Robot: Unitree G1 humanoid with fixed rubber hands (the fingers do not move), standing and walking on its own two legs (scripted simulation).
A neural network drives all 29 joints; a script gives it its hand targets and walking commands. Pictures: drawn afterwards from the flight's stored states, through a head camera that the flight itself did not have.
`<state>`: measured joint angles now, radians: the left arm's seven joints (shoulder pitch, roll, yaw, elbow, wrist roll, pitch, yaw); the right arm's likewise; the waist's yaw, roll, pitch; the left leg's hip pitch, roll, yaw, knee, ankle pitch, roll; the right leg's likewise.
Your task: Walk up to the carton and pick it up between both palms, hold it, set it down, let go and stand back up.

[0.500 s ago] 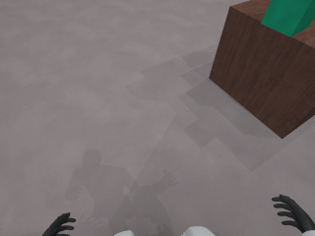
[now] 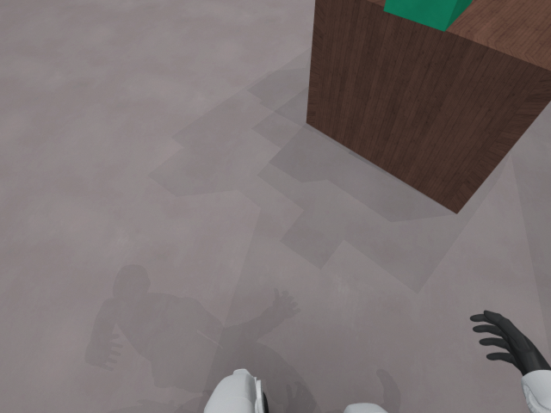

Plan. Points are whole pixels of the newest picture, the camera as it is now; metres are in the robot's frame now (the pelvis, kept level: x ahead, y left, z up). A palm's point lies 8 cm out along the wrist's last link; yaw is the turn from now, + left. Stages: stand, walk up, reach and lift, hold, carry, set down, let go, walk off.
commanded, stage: walk up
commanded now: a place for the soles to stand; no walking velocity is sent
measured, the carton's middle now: out of the picture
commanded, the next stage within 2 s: none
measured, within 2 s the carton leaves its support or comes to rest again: neither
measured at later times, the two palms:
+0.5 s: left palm (142, 252) +0.36 +0.28 -0.08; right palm (523, 324) +0.24 -0.34 -0.07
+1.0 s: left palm (187, 166) +0.56 +0.23 -0.08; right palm (505, 296) +0.29 -0.34 -0.08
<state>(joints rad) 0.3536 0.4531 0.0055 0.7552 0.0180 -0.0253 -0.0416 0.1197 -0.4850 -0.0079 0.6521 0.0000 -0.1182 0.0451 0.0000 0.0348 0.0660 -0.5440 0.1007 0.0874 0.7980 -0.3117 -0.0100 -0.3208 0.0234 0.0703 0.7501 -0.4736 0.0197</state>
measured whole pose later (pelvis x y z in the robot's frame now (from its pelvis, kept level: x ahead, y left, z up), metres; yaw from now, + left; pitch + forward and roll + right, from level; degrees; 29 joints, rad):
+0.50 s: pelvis +0.19 -0.01 +0.00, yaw -15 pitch +0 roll -1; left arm 0.26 0.45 0.01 0.76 0.01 -0.06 -0.03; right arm 0.23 -0.47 -0.01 0.65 0.00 -0.08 0.04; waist 0.00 0.04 0.08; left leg -0.42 0.10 0.10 1.17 -0.52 0.00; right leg -0.40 -0.01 0.03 0.77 -0.37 0.02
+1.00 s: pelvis +0.33 -0.02 +0.00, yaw -26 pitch -2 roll +0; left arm 0.26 0.44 0.01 0.78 0.01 -0.09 -0.01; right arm 0.30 -0.46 -0.01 0.65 0.00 -0.07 0.05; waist 0.00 0.03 0.10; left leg -0.26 0.14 0.22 0.91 -0.52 0.02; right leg -0.45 0.00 0.00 0.78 -0.28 -0.01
